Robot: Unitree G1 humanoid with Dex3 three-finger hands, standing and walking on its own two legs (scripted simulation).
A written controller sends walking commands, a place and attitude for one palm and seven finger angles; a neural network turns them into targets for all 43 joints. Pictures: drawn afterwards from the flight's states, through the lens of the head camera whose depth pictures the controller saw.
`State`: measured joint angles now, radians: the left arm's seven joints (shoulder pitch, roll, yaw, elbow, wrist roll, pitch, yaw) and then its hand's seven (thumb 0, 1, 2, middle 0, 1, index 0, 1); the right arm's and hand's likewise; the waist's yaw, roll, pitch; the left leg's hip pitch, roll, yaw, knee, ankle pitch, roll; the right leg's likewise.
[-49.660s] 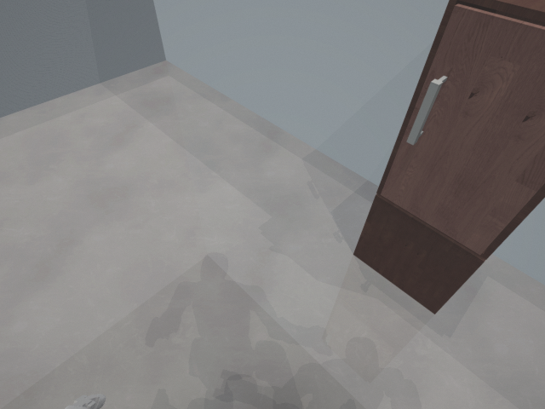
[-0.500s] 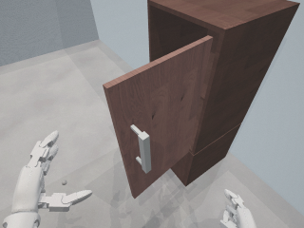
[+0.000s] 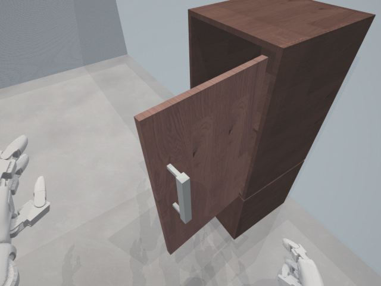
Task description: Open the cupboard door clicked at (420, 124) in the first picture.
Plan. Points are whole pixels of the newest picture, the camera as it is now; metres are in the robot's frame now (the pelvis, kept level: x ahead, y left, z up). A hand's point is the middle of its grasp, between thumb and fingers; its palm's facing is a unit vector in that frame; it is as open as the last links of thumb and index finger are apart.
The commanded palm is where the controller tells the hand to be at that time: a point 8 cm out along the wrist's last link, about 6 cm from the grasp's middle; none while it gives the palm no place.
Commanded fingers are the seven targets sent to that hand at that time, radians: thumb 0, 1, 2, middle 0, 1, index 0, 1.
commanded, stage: draw the hand back to the body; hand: left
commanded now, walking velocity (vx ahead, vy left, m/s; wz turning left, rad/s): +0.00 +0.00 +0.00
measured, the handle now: (179, 194) +0.32 +0.08 +0.01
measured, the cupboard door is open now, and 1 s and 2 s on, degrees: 97 97 97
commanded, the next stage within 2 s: step back with the hand held close in 0.28 s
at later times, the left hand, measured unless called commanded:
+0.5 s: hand (47, 202) +0.18 +0.26 +0.16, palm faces +0.46 -0.78 -0.42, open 7.4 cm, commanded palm +0.13 +0.29 +0.17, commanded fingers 0.00 0.90 0.90 -0.20 -0.30 -0.20 -0.30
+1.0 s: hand (20, 243) +0.13 +0.27 +0.15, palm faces +0.39 -0.77 -0.51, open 7.4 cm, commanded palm +0.07 +0.31 +0.17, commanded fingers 0.00 0.90 0.90 -0.20 -0.30 -0.20 -0.30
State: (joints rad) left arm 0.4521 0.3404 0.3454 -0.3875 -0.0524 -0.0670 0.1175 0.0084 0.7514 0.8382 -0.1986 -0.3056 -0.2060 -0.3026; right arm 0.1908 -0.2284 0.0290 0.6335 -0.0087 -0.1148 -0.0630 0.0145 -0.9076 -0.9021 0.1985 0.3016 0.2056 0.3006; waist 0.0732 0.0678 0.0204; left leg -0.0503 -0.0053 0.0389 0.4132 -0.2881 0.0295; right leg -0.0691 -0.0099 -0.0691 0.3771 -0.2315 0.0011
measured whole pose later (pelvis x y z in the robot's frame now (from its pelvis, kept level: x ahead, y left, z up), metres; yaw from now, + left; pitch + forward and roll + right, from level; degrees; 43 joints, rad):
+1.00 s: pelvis -0.08 +0.01 -0.01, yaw -1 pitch +0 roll -1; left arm 0.56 0.41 0.42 -0.51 -0.01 -0.19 0.14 0.01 0.89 0.90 -0.21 -0.31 -0.22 -0.30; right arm 0.21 -0.22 0.00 0.54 0.00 -0.05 -0.08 0.01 -0.91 -0.90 0.20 0.30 0.21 0.30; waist 0.01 0.00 0.04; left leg -0.32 -0.01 0.06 0.56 -0.23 0.05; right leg -0.35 -0.02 -0.04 0.52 -0.16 0.01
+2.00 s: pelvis -0.25 -0.02 -0.01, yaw -4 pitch +0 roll +0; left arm 0.60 0.47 0.43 -0.52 -0.05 -0.17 0.15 0.01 0.89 0.90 -0.21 -0.31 -0.22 -0.30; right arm 0.22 -0.23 0.00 0.59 -0.01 -0.13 -0.07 0.01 -0.91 -0.90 0.20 0.30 0.20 0.30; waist -0.03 -0.05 0.02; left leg -0.35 -0.04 0.05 0.45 -0.11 0.06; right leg -0.21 0.02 -0.02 0.55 -0.39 -0.01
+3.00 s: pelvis -0.29 -0.01 +0.00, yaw +1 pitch -1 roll -1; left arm 0.31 0.20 0.02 1.10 0.01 0.02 0.02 -0.01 0.97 0.90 -0.20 -0.30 -0.21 -0.30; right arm 0.28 -0.17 0.00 1.10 -0.03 0.03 -0.02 0.01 -0.91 -0.90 0.20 0.30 0.20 0.30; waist 0.00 0.00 0.08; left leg -0.24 0.02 -0.01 0.47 -0.21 -0.01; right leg -0.17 0.02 -0.11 0.43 -0.24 -0.04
